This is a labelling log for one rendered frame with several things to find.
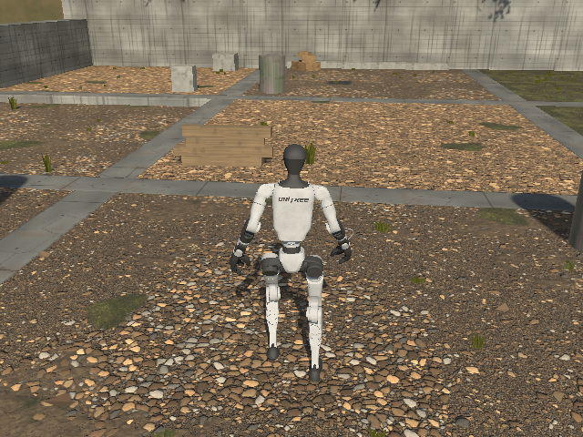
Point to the right robot forearm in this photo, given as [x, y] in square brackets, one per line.
[341, 237]

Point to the left robot forearm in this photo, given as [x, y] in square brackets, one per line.
[243, 241]

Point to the right robot hand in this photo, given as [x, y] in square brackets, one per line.
[338, 250]

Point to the robot right upper arm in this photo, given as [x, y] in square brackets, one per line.
[328, 209]

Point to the left robot thigh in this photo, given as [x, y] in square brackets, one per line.
[270, 265]

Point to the humanoid robot head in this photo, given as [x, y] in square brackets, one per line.
[294, 157]

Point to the left robot hand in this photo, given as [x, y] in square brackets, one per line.
[238, 260]

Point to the robot left upper arm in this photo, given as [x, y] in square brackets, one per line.
[264, 191]

